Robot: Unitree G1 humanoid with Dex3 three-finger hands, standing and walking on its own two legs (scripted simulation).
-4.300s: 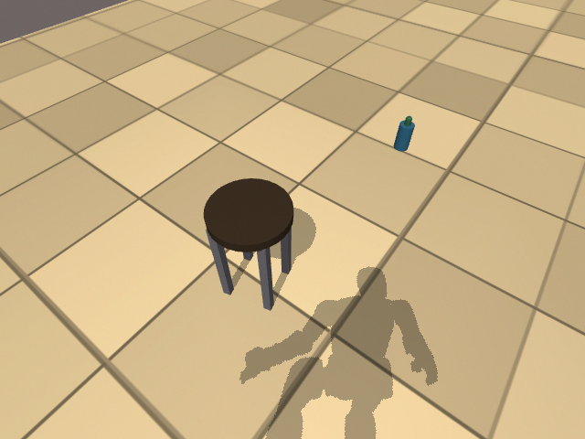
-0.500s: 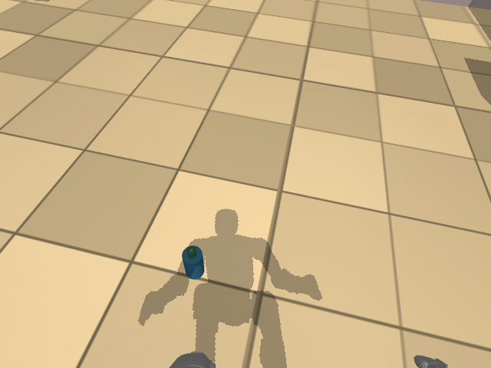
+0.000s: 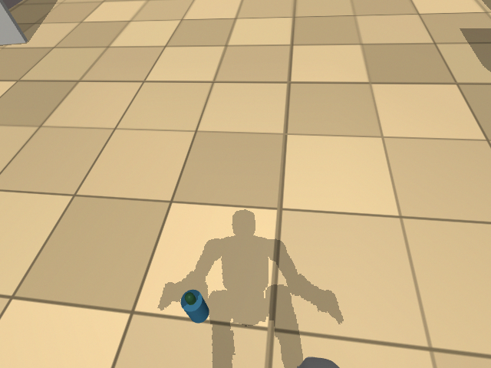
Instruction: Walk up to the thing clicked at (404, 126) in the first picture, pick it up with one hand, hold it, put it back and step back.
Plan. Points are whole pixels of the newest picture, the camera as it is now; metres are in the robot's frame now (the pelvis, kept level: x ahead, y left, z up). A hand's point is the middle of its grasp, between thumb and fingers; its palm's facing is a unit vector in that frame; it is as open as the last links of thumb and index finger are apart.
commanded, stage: walk up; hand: left
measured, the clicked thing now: (194, 304) +0.43 +0.25 -0.66
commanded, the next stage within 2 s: none
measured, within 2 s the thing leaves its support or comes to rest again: neither
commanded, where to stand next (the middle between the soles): +0.14 +0.02 m, yaw +1 degrees
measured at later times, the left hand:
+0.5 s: hand out of the picture +0.12 +0.29 -0.16, palm faces +0.01 -0.94 -0.33, open 7.4 cm
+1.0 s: hand out of the picture +0.09 +0.28 -0.13, palm faces +0.04 -0.93 -0.36, open 7.4 cm
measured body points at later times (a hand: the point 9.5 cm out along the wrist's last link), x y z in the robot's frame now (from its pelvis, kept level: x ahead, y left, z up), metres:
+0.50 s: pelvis +0.04 +0.03 +0.00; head +0.06 +0.06 +0.45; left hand +0.12 +0.34 -0.14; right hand +0.13 -0.28 -0.11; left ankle +0.10 +0.16 -0.72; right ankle +0.07 -0.11 -0.72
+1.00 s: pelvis +0.06 +0.02 +0.02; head +0.07 +0.01 +0.47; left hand +0.09 +0.33 -0.11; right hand +0.18 -0.27 -0.12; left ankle +0.10 +0.16 -0.72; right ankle +0.07 -0.11 -0.72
